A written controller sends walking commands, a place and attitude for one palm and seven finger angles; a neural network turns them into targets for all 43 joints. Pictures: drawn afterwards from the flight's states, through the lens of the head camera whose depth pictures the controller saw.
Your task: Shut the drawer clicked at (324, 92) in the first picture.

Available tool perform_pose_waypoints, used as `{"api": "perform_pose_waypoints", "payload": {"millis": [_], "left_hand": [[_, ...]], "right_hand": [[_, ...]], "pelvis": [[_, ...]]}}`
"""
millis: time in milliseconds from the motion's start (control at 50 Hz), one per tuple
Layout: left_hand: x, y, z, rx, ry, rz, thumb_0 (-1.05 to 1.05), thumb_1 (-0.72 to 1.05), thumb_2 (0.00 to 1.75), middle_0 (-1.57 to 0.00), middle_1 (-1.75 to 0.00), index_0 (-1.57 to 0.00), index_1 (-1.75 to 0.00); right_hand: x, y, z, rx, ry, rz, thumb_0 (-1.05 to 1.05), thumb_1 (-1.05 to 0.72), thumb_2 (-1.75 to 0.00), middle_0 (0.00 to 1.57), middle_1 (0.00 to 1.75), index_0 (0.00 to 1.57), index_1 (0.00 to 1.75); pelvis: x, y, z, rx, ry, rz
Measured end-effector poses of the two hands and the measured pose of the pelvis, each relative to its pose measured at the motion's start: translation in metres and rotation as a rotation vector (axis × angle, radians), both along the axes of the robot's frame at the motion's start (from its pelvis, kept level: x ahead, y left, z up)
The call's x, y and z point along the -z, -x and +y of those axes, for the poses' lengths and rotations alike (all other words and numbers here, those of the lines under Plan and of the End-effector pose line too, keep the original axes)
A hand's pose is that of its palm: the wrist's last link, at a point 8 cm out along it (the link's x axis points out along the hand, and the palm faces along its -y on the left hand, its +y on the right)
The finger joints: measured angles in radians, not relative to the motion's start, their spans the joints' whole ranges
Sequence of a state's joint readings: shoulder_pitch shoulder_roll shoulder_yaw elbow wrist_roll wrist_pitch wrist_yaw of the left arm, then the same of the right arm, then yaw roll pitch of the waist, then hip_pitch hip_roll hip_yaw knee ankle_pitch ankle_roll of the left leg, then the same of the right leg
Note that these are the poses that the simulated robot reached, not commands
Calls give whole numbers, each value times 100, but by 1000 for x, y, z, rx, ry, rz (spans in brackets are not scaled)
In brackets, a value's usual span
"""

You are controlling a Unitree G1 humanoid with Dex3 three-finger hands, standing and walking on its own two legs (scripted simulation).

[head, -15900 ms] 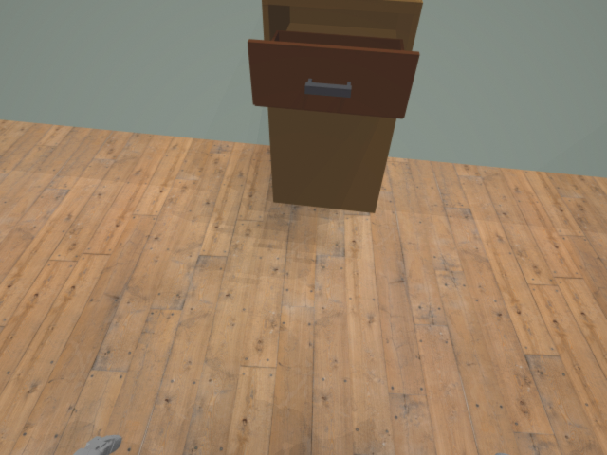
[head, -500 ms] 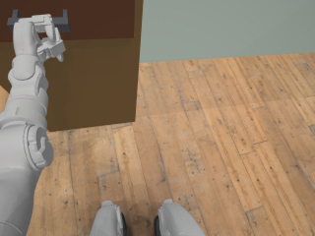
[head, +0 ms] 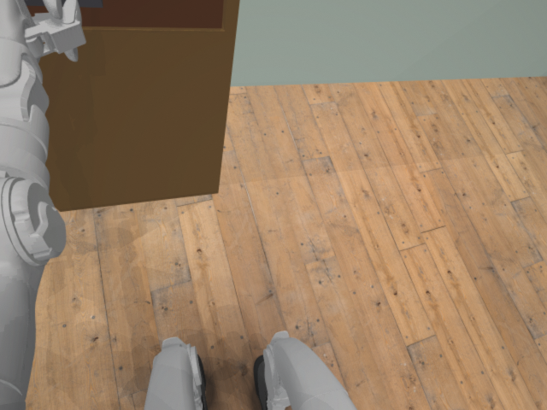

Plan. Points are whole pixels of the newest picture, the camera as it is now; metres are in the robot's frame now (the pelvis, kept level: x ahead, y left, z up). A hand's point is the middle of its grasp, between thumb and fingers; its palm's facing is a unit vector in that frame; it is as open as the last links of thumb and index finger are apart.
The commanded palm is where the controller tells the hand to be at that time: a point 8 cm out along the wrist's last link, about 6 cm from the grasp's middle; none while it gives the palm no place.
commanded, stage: pull the fist back off the drawer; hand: left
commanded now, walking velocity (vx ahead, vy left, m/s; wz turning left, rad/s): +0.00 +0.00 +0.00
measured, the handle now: out of the picture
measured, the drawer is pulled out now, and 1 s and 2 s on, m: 0.00 0.00 0.00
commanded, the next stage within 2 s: draw the hand back to the body in 0.66 s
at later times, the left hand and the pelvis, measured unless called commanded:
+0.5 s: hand (80, 27) +0.59 +0.15 +0.10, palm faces +0.05 -1.00 -0.02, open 3.1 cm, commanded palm +0.57 +0.18 +0.11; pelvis +0.00 +0.00 +0.00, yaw -1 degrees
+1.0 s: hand (51, 56) +0.52 +0.17 +0.12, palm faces +0.05 -1.00 -0.03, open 3.2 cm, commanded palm +0.48 +0.22 +0.14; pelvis +0.07 -0.01 +0.05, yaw -1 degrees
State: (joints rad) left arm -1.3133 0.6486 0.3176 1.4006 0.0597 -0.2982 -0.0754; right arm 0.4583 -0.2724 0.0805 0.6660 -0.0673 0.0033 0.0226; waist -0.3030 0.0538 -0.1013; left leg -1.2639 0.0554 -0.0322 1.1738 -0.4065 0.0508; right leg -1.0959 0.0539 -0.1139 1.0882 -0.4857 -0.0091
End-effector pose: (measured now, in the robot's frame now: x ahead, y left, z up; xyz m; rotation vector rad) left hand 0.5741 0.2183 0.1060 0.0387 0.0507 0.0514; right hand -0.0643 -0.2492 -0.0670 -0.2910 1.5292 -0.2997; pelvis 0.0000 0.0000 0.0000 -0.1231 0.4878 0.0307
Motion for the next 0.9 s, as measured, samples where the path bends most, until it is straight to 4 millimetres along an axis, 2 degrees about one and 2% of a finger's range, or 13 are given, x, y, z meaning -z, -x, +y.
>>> {"api": "perform_pose_waypoints", "payload": {"millis": [260,460,580,720,820,900], "left_hand": [[0,2,-4,-3,2,5,2,63,92,-140,-160,-140,-160],[2,5,-10,-3,20,4,1,72,90,-140,-160,-140,-160],[2,10,-13,-11,24,-5,0,79,89,-140,-160,-140,-160],[4,15,-7,-36,20,16,1,86,89,-140,-160,-140,-160],[-2,15,-2,-36,20,-28,1,89,90,-140,-160,-140,-160],[-13,33,1,-10,-6,-71,1,90,90,-140,-160,-140,-160]], "right_hand": [[4,4,2,-14,-12,-12,0,-90,-90,20,30,20,30],[5,-5,3,3,-46,-24,0,-90,-90,20,30,20,30],[3,-22,0,16,-67,-43,0,-90,-90,20,30,20,30],[1,-51,-7,12,-84,-67,0,-90,-90,20,30,20,30],[-2,-73,-15,6,-79,-79,0,-90,-90,20,30,20,30],[-7,-96,-19,21,-95,-121,0,-90,-90,20,30,20,30]], "pelvis": [[3,7,1,-1,1,1],[-2,-1,0,15,-10,-12],[-10,-13,-2,27,-24,-27],[-20,-31,-6,30,-38,-51],[-24,-42,-10,28,-45,-57],[-35,-55,-11,39,-55,-81]]}}
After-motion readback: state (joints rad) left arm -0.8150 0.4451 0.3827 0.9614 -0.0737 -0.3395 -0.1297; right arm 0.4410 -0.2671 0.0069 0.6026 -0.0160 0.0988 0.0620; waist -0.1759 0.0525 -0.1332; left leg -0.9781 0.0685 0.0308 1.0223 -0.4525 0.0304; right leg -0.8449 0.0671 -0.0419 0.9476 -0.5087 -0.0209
